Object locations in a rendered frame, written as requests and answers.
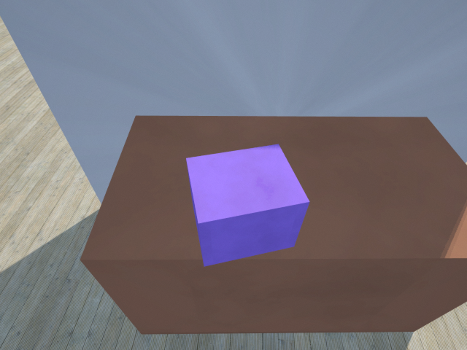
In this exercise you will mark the carton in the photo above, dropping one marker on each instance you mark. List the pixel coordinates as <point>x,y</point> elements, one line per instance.
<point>246,202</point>

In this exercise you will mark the pedestal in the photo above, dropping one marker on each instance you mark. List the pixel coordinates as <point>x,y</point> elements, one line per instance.
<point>382,248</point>

